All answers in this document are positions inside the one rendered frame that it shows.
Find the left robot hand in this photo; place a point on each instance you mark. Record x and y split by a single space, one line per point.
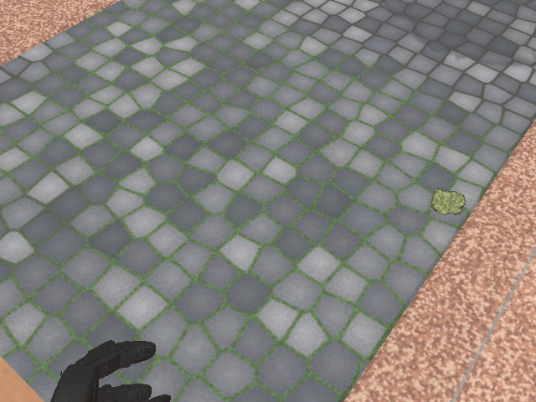
80 381

